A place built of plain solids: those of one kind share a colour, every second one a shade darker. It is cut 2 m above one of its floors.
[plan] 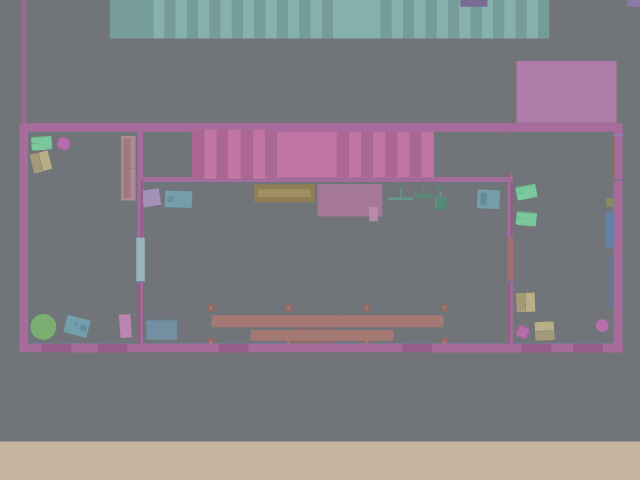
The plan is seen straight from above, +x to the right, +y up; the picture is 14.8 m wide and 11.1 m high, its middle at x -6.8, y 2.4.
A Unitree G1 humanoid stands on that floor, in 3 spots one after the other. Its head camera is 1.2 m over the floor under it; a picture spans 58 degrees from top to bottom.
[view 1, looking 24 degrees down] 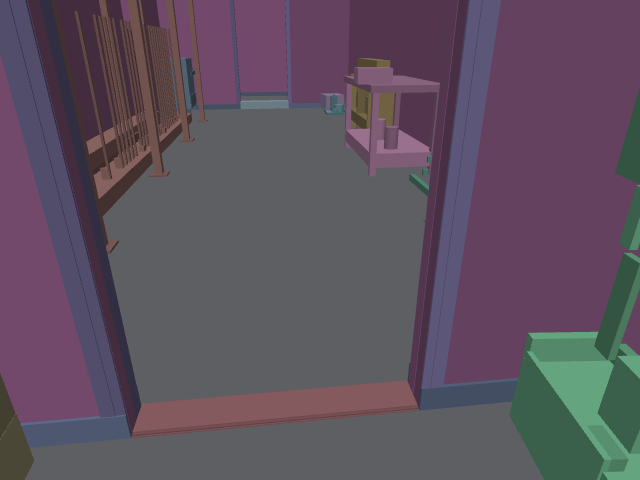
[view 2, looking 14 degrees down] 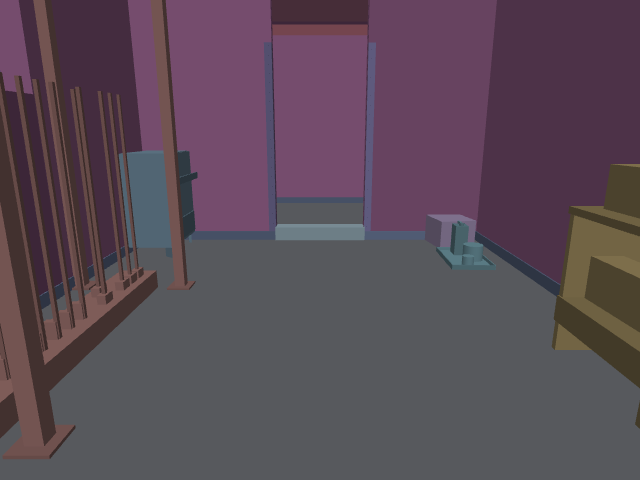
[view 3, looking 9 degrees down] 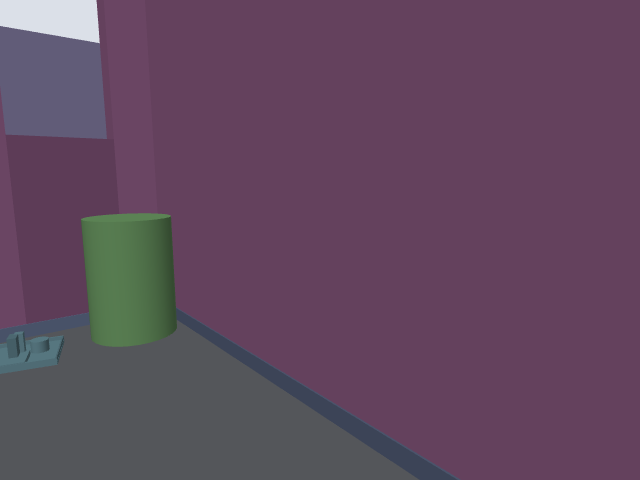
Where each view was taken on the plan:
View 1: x -1.20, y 1.95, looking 173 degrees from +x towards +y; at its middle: ground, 2.95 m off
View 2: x -6.05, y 1.95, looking -180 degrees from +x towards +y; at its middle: bund_kerb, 4.95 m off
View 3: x -12.25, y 3.70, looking -130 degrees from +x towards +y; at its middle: wall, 2.05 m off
